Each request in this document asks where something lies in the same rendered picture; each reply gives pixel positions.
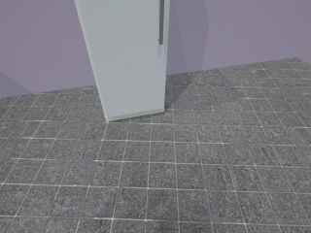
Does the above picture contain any fridge door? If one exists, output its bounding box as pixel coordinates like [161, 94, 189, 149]
[78, 0, 169, 117]

